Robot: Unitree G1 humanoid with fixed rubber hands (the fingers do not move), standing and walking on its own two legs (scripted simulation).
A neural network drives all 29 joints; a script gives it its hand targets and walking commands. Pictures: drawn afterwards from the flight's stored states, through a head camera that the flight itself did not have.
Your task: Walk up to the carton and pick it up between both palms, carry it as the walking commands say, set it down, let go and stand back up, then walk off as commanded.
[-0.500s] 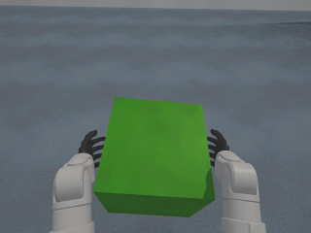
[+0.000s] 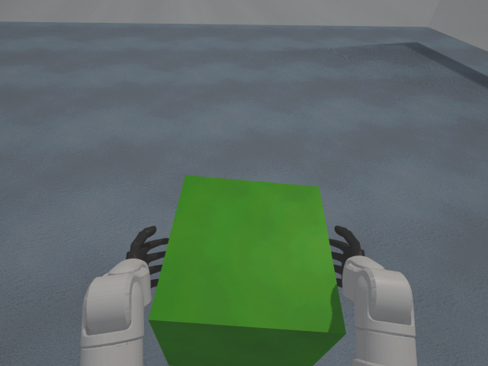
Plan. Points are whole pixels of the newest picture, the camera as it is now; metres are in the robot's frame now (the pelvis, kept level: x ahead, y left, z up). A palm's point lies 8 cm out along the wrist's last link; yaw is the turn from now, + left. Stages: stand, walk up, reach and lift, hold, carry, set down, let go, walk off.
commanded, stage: carry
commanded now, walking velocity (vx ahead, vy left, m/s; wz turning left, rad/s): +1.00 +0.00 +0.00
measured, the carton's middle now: (244, 275) +0.29 +0.00 +0.01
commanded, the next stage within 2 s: none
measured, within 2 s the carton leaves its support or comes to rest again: neither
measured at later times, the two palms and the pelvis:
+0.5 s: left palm (233, 187) +0.42 +0.02 +0.10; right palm (396, 208) +0.40 -0.31 +0.07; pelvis +0.15 -0.11 +0.00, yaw -3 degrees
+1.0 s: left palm (229, 116) +0.78 +0.03 +0.05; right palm (342, 125) +0.74 -0.29 +0.06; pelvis +0.52 -0.10 -0.01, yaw -6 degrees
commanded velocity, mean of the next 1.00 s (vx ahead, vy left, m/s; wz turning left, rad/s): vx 1.00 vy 0.00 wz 0.00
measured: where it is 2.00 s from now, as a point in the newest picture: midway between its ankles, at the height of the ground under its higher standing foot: (271, 192)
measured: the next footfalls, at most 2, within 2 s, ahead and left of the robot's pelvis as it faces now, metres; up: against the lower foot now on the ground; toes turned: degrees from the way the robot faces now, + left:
right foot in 0.22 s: +0.17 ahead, -0.18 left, +0.00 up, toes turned -10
left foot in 0.84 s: +0.57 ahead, +0.01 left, +0.00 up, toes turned +3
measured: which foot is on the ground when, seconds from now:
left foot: down 0.00-0.22, up 0.24-0.82, down 0.84-1.00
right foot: up 0.00-0.20, down 0.22-0.84, up 0.86-1.00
